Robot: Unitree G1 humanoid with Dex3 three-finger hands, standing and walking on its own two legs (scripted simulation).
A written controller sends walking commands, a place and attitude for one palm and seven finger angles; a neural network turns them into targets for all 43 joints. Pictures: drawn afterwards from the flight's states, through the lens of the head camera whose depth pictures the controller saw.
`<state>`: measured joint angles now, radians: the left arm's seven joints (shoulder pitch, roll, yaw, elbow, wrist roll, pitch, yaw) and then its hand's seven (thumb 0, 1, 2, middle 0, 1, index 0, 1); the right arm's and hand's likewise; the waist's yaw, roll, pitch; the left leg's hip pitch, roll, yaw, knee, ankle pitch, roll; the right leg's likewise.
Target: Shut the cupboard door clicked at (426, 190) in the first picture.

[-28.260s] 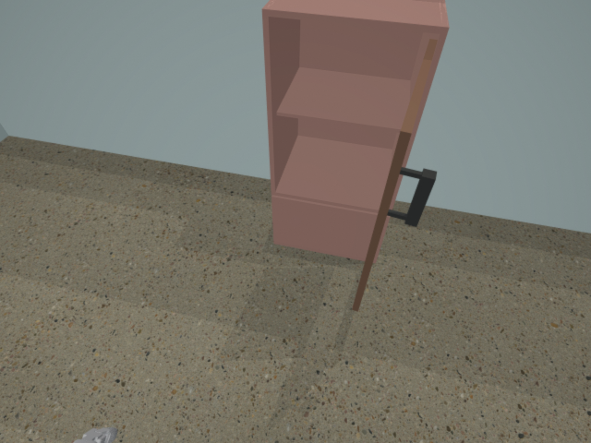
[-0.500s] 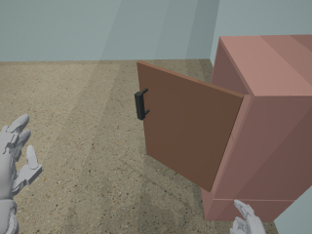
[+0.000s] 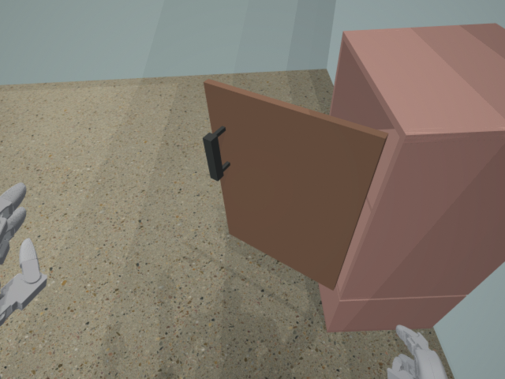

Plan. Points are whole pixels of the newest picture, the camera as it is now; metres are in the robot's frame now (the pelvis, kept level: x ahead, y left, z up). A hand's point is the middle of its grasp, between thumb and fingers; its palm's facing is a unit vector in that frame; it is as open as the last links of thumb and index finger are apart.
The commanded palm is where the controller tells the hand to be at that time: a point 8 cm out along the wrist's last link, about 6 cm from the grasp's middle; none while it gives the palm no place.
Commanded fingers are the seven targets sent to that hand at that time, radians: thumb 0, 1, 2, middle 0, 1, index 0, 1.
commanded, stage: step back with the hand held close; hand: left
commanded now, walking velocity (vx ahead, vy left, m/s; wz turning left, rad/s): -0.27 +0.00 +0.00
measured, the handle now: (219, 153) +0.63 +0.14 -0.02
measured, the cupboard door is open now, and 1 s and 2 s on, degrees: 55 55 55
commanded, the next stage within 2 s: stop stepping back and stand still in 1.36 s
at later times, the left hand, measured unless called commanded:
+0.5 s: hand (1, 327) +0.14 +0.27 +0.16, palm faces +0.44 -0.77 -0.46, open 7.4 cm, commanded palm +0.08 +0.31 +0.18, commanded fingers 0.00 0.90 0.90 -0.20 -0.30 -0.20 -0.30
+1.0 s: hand out of the picture +0.10 +0.29 +0.17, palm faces +0.47 -0.74 -0.49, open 7.4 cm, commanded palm +0.03 +0.32 +0.18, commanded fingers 0.00 0.90 0.90 -0.20 -0.30 -0.20 -0.30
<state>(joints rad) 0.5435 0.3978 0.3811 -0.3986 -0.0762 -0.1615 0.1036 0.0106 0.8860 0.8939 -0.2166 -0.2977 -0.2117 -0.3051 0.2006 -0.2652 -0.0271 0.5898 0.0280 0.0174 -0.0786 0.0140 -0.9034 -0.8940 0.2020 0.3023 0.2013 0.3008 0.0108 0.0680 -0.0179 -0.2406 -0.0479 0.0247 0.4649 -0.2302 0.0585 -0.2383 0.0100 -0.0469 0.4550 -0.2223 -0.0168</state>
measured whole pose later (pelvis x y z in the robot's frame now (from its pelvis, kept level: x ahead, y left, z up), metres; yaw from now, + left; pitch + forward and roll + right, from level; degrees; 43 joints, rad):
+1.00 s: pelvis -0.09 +0.01 -0.02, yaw +3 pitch +3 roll -4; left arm 0.54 0.46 0.50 -0.52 -0.02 -0.28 0.13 0.01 0.88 0.89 -0.22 -0.30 -0.21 -0.31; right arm 0.26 -0.20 -0.02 0.61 -0.01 -0.06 -0.07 0.01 -0.90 -0.89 0.20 0.30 0.20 0.30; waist -0.03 0.01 -0.04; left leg -0.52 -0.01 -0.02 0.63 -0.16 0.07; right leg -0.33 0.11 0.04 0.66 -0.31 0.01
